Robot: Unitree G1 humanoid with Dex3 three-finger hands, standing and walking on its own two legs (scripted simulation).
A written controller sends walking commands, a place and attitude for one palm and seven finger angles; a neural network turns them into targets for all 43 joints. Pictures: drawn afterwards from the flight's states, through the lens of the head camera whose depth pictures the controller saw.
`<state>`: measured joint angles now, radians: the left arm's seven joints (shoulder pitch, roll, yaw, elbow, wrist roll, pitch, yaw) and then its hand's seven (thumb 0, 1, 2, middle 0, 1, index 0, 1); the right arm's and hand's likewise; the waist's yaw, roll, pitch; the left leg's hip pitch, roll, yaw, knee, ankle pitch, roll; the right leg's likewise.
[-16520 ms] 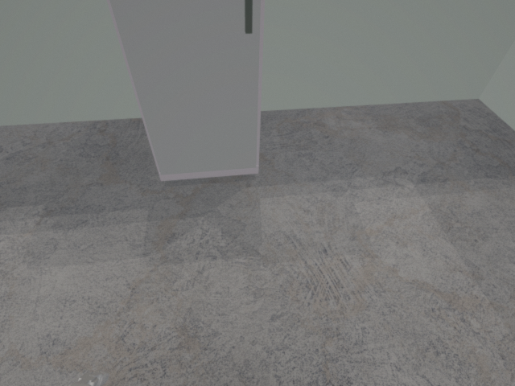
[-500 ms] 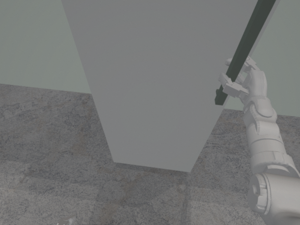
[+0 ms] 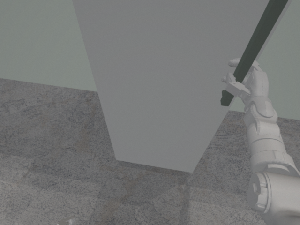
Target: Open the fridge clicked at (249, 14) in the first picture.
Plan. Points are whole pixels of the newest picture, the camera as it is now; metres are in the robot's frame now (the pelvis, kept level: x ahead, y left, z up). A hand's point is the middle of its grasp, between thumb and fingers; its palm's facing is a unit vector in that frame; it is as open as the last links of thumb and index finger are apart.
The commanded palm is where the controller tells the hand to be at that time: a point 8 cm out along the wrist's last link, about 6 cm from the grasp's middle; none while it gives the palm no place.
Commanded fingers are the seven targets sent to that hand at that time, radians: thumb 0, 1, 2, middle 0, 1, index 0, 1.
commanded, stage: grip the handle and tug to test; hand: right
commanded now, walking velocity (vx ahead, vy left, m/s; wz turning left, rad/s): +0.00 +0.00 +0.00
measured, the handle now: (259, 28) +0.51 -0.16 +0.28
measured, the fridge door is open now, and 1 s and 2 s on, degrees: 0 11 40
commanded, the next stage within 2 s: pull the door a little, standing still in 0.28 s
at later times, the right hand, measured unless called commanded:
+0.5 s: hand (231, 85) +0.46 -0.14 +0.16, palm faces +0.01 +1.00 +0.02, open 5.8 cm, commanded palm +0.42 -0.19 +0.16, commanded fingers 0.00 -0.90 -0.90 0.45 1.40 0.45 1.40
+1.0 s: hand (229, 109) +0.37 -0.13 +0.15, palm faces -0.03 +1.00 -0.08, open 6.5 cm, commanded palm +0.34 -0.18 +0.15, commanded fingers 0.00 -0.90 -0.90 0.45 1.40 0.45 1.40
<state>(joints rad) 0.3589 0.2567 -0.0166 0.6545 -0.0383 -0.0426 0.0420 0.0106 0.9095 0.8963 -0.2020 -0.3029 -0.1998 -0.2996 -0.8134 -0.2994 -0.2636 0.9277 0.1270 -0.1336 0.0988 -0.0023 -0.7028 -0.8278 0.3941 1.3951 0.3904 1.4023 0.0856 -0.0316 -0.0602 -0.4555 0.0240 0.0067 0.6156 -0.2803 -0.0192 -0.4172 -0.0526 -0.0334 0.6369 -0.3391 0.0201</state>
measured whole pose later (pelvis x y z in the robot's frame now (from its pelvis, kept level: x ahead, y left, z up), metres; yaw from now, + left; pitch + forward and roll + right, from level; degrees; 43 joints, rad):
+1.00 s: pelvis +0.08 -0.01 +0.01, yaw +3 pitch +4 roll +0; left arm 0.24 0.22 -0.03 0.53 -0.02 0.01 0.02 0.01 0.91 0.90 -0.20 -0.30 -0.20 -0.30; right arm 0.08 -0.17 -0.08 -0.25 0.14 0.14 0.03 0.01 -0.69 -0.74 0.29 1.35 0.26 1.33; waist 0.01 -0.05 -0.09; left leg -0.21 0.03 0.03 0.47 -0.30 -0.02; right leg -0.17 -0.05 -0.07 0.51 -0.35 0.01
